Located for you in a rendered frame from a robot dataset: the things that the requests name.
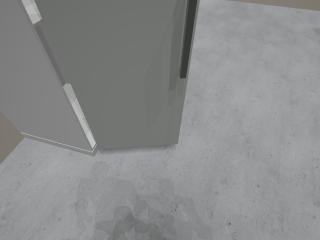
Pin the handle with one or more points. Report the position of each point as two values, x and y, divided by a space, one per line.
187 37

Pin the fridge door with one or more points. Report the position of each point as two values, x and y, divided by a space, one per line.
122 59

